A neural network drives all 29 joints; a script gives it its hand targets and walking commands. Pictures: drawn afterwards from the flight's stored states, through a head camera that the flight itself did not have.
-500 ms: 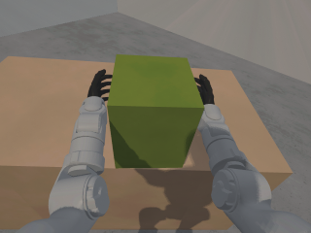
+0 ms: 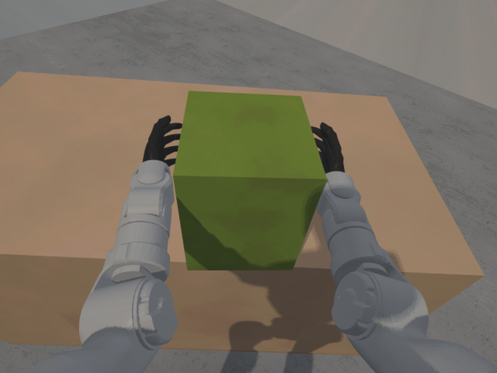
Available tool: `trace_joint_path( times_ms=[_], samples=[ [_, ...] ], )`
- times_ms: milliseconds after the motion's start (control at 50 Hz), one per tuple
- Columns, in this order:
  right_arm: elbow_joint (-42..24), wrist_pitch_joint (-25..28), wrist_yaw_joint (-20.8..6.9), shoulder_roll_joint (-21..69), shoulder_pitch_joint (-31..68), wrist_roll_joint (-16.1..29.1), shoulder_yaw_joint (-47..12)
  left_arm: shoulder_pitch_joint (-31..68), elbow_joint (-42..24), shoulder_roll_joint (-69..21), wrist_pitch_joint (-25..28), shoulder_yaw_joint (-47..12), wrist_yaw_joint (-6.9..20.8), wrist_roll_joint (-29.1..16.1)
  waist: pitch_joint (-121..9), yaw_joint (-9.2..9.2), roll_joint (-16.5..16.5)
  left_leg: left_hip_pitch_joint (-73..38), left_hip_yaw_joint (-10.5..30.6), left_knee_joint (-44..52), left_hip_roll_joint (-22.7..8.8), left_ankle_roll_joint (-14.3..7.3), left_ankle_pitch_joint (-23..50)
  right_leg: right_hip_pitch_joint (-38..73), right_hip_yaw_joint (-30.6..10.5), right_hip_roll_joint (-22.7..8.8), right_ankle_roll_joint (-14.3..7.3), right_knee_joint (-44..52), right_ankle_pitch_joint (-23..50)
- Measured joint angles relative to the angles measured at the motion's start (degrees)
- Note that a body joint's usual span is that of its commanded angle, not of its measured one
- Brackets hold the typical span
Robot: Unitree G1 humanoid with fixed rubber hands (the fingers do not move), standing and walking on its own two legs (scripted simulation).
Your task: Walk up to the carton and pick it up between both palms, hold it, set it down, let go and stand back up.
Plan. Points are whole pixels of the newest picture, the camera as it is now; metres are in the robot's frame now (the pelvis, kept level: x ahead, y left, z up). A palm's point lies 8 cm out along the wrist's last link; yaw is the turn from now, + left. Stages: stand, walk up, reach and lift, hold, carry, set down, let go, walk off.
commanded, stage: set down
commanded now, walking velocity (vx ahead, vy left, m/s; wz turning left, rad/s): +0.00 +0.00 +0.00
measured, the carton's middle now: (243, 184) +0.42 +0.03 +0.07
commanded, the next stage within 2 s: none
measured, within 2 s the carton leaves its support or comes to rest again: rests again in 1.16 s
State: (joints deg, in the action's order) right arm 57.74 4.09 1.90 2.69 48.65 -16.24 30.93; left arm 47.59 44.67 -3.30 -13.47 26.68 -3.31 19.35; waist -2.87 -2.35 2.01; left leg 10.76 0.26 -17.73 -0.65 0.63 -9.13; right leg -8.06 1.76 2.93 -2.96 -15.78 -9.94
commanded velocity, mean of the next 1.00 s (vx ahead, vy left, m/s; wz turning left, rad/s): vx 0.00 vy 0.00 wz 0.00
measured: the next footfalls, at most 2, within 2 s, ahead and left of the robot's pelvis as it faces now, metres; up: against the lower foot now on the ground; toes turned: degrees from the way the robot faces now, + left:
none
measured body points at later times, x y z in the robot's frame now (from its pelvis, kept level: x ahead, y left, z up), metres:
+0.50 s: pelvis +0.01 +0.01 +0.00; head +0.04 +0.03 +0.45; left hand +0.44 +0.18 +0.10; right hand +0.46 -0.12 +0.11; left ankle +0.00 +0.12 -0.75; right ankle -0.02 -0.08 -0.75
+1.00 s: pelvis +0.01 +0.01 +0.00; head +0.07 +0.00 +0.44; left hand +0.45 +0.17 +0.09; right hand +0.47 -0.12 +0.09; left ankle +0.00 +0.12 -0.75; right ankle -0.02 -0.08 -0.75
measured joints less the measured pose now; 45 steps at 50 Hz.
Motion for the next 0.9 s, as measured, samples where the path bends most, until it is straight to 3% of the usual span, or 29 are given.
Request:
trace_joint_path(
  times_ms=[320, 580, 900],
  samples=[
    [2.5, 0.1, -1.0, -1.0, 3.4, -2.0, 2.8, 2.1, 2.3, -0.3, 1.5, 2.8, -0.4, 1.2, -1.2, -0.91, 0.8, 1.9, -1.6, 0.5, 0.2, -0.5, -0.2, -2.8, -0.5, -0.5, 0.5, -0.6, -0.4],
    [2.9, 1.7, -3.3, -0.9, 2.5, -4.9, 6.0, 1.0, 1.9, -1.9, 2.4, 3.3, -1.8, 1.4, -2.8, -1.5, 0.0, 6.1, -2.3, -1.2, -0.3, -0.6, -1.3, -6.4, -0.1, -0.3, 0.5, -0.5, -0.4],
    [-0.7, 2.9, -3.3, -0.8, 2.6, -7.2, 4.4, 2.3, 4.9, -2.0, 8.9, 6.3, -1.2, 0.7, -3.9, -2.41, -1.6, 9.9, -3.5, 0.3, 0.0, -0.8, 0.0, -11.8, 0.7, -1.1, 0.7, -2.1, -0.4]
  ],
)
